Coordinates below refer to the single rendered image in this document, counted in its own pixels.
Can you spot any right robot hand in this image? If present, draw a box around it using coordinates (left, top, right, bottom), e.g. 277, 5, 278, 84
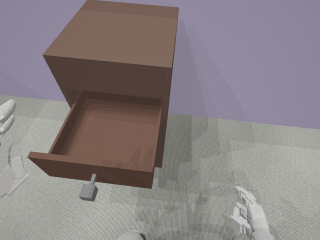
230, 186, 270, 238

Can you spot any handle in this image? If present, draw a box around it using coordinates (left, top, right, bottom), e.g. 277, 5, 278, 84
78, 173, 98, 202

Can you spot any left robot hand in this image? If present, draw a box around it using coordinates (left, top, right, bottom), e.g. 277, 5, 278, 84
0, 99, 29, 199

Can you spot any cabinet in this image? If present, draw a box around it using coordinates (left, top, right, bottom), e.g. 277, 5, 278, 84
43, 0, 179, 168

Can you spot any drawer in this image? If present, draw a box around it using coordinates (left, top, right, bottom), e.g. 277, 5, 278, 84
27, 90, 164, 189

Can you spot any right robot forearm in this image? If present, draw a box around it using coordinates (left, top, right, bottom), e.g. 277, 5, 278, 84
250, 230, 275, 240

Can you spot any left robot shin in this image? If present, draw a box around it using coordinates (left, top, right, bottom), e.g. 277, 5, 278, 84
130, 230, 141, 236

